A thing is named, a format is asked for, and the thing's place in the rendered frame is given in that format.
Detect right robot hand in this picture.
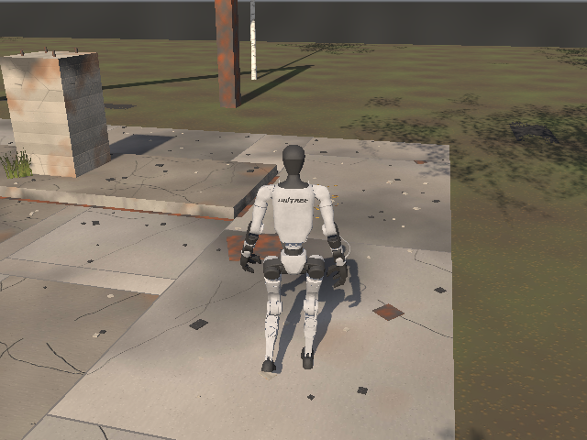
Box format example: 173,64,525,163
327,263,348,288

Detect robot left upper arm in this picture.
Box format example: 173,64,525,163
249,184,274,235

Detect robot right upper arm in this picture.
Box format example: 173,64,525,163
313,184,337,237

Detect right robot foot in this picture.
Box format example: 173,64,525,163
301,347,314,369

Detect left robot hand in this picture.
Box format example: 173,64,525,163
240,254,261,273

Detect left robot foot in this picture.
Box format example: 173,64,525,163
261,358,276,372

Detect robot right forearm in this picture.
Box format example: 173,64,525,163
327,222,346,266

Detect robot foot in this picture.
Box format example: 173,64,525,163
301,347,314,369
261,358,276,372

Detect robot left forearm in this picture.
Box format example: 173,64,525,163
241,221,259,258

